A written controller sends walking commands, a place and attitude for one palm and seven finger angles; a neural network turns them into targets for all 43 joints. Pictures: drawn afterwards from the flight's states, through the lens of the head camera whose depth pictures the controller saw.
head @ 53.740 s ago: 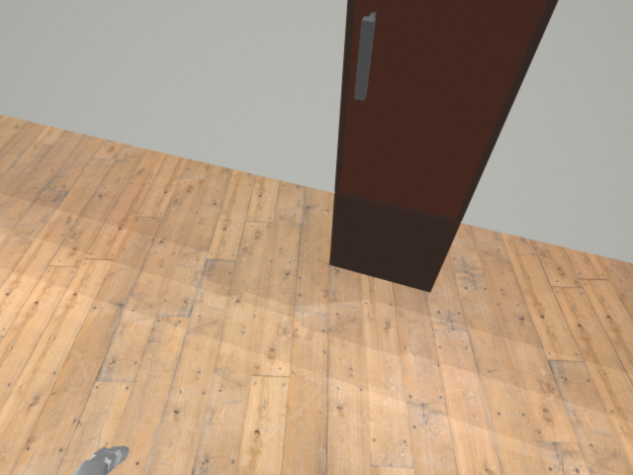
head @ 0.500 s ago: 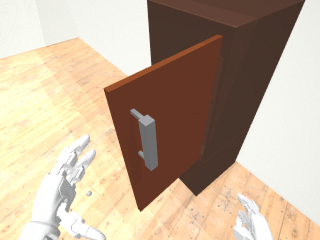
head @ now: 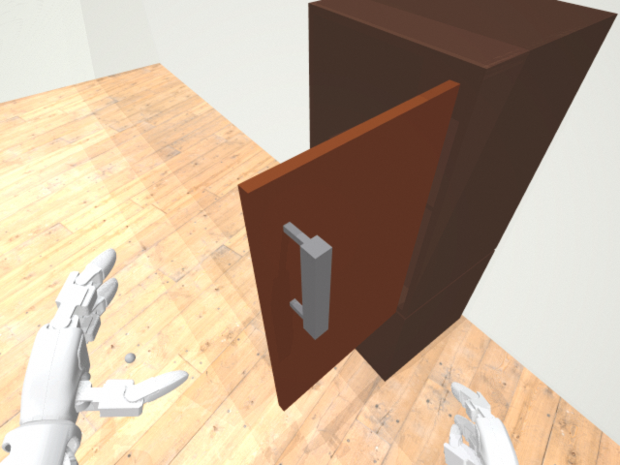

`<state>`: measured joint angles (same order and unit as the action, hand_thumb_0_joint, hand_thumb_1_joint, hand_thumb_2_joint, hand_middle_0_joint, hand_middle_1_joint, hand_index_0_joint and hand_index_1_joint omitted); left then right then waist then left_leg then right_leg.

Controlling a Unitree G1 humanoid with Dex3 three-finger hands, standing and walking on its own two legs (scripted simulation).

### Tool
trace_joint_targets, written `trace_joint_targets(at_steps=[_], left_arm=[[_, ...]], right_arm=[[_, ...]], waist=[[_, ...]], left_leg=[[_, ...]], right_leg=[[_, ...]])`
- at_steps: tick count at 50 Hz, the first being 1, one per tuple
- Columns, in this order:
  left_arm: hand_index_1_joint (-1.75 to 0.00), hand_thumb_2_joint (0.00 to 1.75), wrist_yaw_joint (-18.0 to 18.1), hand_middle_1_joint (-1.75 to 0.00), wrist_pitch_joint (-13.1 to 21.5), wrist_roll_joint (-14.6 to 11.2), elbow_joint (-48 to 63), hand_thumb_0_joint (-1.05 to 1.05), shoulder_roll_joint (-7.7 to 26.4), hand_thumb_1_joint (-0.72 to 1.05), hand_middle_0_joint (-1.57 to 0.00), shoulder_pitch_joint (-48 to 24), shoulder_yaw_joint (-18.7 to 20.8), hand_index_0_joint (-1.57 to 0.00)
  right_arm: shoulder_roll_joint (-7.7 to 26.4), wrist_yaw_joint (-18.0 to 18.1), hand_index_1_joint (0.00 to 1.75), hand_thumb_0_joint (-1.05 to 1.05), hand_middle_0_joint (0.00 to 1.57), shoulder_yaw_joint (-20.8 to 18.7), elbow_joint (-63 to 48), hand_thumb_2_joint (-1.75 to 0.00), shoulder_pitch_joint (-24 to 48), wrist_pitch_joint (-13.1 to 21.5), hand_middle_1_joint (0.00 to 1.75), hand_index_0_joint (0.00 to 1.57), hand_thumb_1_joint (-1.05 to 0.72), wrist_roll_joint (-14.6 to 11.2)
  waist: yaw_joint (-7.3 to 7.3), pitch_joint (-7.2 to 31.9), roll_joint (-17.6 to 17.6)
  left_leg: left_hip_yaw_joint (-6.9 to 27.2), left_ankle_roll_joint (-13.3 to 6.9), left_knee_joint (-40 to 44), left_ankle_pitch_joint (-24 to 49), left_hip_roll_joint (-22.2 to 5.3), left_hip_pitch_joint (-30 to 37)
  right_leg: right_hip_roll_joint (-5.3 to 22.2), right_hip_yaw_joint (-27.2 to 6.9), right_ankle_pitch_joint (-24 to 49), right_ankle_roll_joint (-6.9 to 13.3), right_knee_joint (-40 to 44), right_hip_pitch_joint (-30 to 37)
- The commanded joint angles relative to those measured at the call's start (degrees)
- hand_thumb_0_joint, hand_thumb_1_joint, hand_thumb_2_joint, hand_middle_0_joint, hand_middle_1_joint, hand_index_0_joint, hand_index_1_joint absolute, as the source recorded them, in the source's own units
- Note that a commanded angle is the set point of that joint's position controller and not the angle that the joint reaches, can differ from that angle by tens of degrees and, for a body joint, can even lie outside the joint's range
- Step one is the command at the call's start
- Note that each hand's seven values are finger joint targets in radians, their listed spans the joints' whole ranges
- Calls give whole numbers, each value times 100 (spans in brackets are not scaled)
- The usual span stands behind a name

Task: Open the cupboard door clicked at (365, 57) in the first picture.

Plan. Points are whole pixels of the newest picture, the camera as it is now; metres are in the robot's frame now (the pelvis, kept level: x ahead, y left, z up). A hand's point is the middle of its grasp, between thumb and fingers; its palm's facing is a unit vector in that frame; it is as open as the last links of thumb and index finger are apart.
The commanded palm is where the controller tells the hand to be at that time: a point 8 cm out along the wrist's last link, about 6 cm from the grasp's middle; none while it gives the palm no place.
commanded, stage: draw the hand back to the body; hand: left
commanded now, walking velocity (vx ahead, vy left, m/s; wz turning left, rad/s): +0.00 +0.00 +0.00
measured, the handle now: (304, 282) +0.32 +0.05 +0.09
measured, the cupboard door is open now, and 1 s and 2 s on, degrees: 94 94 94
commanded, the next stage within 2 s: step back with the hand held close in 0.76 s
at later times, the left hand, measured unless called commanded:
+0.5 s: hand (86, 309) +0.21 +0.26 +0.16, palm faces +0.45 -0.80 -0.39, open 8.0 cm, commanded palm +0.16 +0.29 +0.17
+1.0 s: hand (104, 314) +0.20 +0.23 +0.16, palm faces +0.43 -0.79 -0.43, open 7.4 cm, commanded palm +0.15 +0.27 +0.18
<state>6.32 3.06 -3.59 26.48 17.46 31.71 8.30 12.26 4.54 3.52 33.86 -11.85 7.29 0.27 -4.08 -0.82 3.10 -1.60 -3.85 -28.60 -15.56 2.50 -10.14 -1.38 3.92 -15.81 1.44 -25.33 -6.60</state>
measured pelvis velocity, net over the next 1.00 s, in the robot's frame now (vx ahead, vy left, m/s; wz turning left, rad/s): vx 0.00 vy -0.03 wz -0.01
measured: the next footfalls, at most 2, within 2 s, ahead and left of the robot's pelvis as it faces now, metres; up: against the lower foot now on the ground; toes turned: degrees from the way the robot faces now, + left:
right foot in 1.54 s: -0.06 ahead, -0.11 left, +0.00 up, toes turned +3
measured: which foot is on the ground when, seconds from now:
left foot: down 0.00-1.00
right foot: down 0.00-1.00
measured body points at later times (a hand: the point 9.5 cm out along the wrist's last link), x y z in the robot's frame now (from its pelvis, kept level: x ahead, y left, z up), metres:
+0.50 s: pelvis +0.01 -0.01 +0.01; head +0.00 -0.02 +0.46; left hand +0.18 +0.30 +0.18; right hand +0.20 -0.23 -0.08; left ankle +0.00 +0.07 -0.74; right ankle -0.02 -0.10 -0.74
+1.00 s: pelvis +0.00 -0.03 +0.01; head +0.00 -0.05 +0.45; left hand +0.17 +0.27 +0.19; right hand +0.19 -0.25 -0.08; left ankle +0.00 +0.07 -0.74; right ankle -0.02 -0.10 -0.74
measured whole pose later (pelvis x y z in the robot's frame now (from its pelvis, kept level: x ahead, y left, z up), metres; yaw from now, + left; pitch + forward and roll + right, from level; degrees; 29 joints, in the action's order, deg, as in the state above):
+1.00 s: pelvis +0.00 -0.03 +0.01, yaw +0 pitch -2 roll -1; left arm 6.4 7.0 -4.4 22.6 21.0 27.3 20.6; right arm 13.2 3.6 0.9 35.1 -9.6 2.1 -0.4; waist -2.9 -1.0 4.1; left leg -1.1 -1.6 -25.2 -13.9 0.3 -9.3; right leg -3.8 4.1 -13.1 3.5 -19.8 -5.0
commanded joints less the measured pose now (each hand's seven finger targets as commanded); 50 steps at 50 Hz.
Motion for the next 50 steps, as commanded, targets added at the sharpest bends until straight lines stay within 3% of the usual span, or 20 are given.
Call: trace_joint_targets(at_steps=[1, 4, 9, 17, 19, 23, 26, 29, 33, 38, 43, 44, 45, 46, 47, 50], left_arm=[[-30, 63, 159, -30, 459, 68, 1320, 0, 744, 27, -18, -625, 714, -18], [-30, 68, 165, -30, 449, 41, 1094, 0, 793, 37, -18, -463, 879, -18], [-30, 75, 137, -30, 445, 2, 921, 0, 955, 55, -19, -446, 1224, -19], [-30, 87, 174, -30, 501, -28, 992, 0, 1314, 83, -20, -992, 1699, -20], [-30, 90, 188, -30, 491, -65, 853, 0, 1397, 90, -20, -1022, 1839, -20], [-30, 90, 119, -30, 454, -67, 640, 0, 1051, 90, -20, -849, 1499, -20], [-30, 90, 117, -30, 460, -80, 617, 0, 1141, 90, -20, -863, 1564, -20], [-30, 90, 132, -30, 495, -80, 829, 0, 1319, 90, -20, -965, 1703, -20], [-30, 90, 161, -30, 499, -61, 977, 0, 1400, 90, -20, -1025, 1745, -20], [-30, 90, 130, -30, 473, -102, 671, 0, 1269, 90, -20, -949, 1670, -20], [-30, 90, 94, -30, 507, -131, 500, 0, 1232, 90, -20, -941, 1644, -20], [-30, 90, 120, -30, 580, -121, 1013, 0, 1403, 90, -20, -1437, 1709, -20], [-30, 90, 164, -30, 802, -98, 1258, 0, 2200, 90, -20, -1731, 2515, -20], [-30, 90, 94, -30, 809, -87, 773, 0, 1647, 90, -20, -1080, 2100, -20], [-30, 90, 82, -30, 770, -50, 678, 0, 1540, 90, -20, -760, 1992, -20], [-30, 90, 67, -30, 775, -31, 799, 0, 1378, 90, -20, -449, 1838, -20]], right_arm=[[662, 2, 30, 0, 20, -265, -892, -90, 778, 274, 30, 20, -90, -17], [675, -35, 30, 0, 20, -300, -835, -90, 784, 210, 30, 20, -90, -8], [692, -84, 30, 0, 20, -354, -797, -90, 790, 66, 30, 20, -90, -9], [705, -85, 30, 0, 20, -406, -710, -90, 801, -3, 30, 20, -90, -51], [704, -71, 30, 0, 20, -408, -683, -90, 817, -9, 30, 20, -90, -44], [730, -113, 30, 0, 20, -437, -685, -90, 828, -28, 30, 20, -90, -52], [746, -107, 30, 0, 20, -455, -689, -90, 845, -68, 30, 20, -90, -46], [725, -81, 30, 0, 20, -458, -706, -90, 872, -76, 30, 20, -90, -48], [699, -61, 30, 0, 20, -423, -683, -90, 882, -41, 30, 20, -90, -49], [667, -49, 30, 0, 20, -420, -661, -90, 936, -55, 30, 20, -90, -53], [676, -36, 30, 0, 20, -450, -650, -90, 950, -89, 30, 20, -90, -62], [685, -37, 30, 0, 20, -445, -690, -90, 993, -53, 30, 20, -90, -70], [790, -42, 30, 0, 20, -472, -842, -90, 843, -117, 30, 20, -90, -150], [714, -32, 30, 0, 20, -485, -731, -90, 813, -186, 30, 20, -90, -104], [725, -54, 30, 0, 20, -497, -775, -90, 804, -248, 30, 20, -90, -90], [761, -61, 30, 0, 20, -553, -845, -90, 737, -352, 30, 20, -90, -109]], waist=[[78, 362, 223], [44, 404, -46], [4, 379, -126], [25, 462, 312], [7, 428, 199], [40, 343, 127], [35, 338, -206], [10, 528, -77], [6, 565, 341], [28, 210, 21], [30, 230, -197], [47, 460, 83], [228, 49, 71], [261, 166, -230], [250, 203, -372], [299, 595, -190]], left_leg=[[634, 339, 833, 1097, -448, 371], [618, 370, 865, 1421, -471, 437], [527, 420, 838, 2008, -481, 497], [501, 429, 858, 2087, -496, 664], [471, 391, 846, 2066, -469, 640], [434, 350, 865, 2058, -464, 687], [380, 274, 855, 1848, -423, 640], [353, 261, 793, 1946, -393, 688], [339, 284, 757, 2016, -364, 720], [307, 235, 799, 1715, -357, 642], [248, 171, 780, 1506, -338, 663], [270, 177, 761, 1510, -322, 748], [473, 61, 504, 1192, -466, 388], [515, 65, 353, 1138, -465, 400], [462, 65, 289, 1214, -462, 399], [393, 100, 167, 1551, -524, 366]], right_leg=[[133, -277, 687, 93, 450, 11], [123, -273, 900, 88, 493, 153], [123, -291, 1308, 78, 535, 303], [129, -330, 1337, 74, 635, 315], [139, -342, 1428, 77, 675, 351], [146, -323, 1420, 55, 726, 293], [146, -348, 1456, 35, 765, 309], [174, -394, 1631, 40, 757, 415], [195, -409, 1705, 54, 778, 458], [186, -417, 1525, 37, 898, 270], [221, -489, 1421, 0, 976, 240], [246, -522, 1451, 0, 958, 305], [585, -1076, 1777, -39, 1147, -360], [743, -1058, 1875, -20, 1085, -366], [786, -1051, 2115, -72, 1034, -383], [872, -967, 2527, -117, 751, -308]])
